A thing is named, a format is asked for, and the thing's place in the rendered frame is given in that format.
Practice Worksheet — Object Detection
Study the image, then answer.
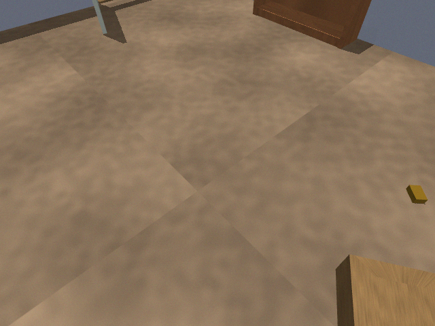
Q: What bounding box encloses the bookshelf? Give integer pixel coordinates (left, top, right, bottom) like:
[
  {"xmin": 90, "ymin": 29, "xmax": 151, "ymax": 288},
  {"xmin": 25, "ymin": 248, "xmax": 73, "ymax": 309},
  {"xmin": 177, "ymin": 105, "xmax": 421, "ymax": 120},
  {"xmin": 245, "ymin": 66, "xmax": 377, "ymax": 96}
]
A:
[{"xmin": 253, "ymin": 0, "xmax": 372, "ymax": 49}]

